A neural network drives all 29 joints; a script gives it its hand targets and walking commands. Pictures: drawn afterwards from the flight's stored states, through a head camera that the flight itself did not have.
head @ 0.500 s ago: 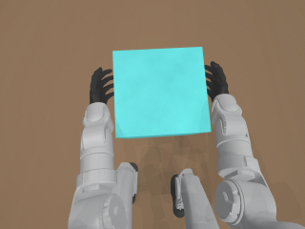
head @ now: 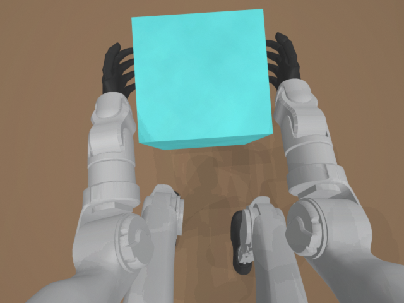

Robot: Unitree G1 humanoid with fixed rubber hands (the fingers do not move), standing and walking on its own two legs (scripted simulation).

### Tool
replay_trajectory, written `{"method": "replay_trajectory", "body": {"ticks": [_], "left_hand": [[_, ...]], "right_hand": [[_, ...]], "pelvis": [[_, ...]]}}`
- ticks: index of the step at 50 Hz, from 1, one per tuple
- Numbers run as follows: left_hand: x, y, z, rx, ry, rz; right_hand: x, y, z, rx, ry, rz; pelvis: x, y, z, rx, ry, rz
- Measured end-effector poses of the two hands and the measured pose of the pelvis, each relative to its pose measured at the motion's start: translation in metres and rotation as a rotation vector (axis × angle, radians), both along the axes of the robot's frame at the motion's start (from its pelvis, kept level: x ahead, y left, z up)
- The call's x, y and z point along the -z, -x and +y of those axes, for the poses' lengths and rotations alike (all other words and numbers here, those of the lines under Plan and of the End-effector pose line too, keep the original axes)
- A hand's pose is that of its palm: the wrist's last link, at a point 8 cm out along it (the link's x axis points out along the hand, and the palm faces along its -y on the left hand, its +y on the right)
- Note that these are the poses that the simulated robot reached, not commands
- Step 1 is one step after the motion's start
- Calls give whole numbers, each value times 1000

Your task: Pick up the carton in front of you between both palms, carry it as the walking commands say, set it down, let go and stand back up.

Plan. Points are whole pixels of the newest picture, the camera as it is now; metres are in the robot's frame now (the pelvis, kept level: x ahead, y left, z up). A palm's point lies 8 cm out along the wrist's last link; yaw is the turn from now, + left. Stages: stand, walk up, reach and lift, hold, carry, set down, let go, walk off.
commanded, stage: set down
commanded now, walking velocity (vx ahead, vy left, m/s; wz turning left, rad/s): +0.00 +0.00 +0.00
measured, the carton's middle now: (201, 96) +0.49 +0.06 -0.18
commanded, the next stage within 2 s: none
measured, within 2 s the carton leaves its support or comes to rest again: rests again in 1.72 s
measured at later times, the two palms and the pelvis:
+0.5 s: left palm (129, 99) +0.49 +0.24 -0.25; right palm (254, 87) +0.55 -0.06 -0.25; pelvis -0.02 +0.01 -0.10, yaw -1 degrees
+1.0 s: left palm (132, 99) +0.50 +0.24 -0.29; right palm (250, 93) +0.55 -0.06 -0.31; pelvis -0.02 +0.00 -0.13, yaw -1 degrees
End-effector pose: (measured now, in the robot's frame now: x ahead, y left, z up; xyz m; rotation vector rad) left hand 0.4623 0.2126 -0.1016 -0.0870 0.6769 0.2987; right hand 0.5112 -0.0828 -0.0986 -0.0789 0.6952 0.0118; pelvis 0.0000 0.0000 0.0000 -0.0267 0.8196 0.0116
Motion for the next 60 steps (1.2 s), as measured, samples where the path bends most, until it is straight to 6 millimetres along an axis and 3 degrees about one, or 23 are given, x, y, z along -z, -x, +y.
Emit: {"method": "replay_trajectory", "body": {"ticks": [24, 29, 35, 47, 60], "left_hand": [[149, -25, 23, -4, -14, 41], [165, -35, 32, 10, -26, 51], [175, -39, 38, 13, -34, 50], [187, -39, 27, 65, -23, 79], [203, -38, 38, 66, -41, 100]], "right_hand": [[148, -34, 24, -59, 40, 32], [173, -38, 31, -78, 40, 39], [186, -41, 36, -86, 23, 38], [201, -40, 22, -84, 30, 68], [215, -38, 27, -119, -51, 51]], "pelvis": [[96, 21, 8, 12, 3, -33], [111, 21, 7, 11, 0, -52], [123, 20, 7, 17, -6, -82], [132, 21, 4, 33, -18, -102], [142, 24, 0, 44, -38, -145]]}}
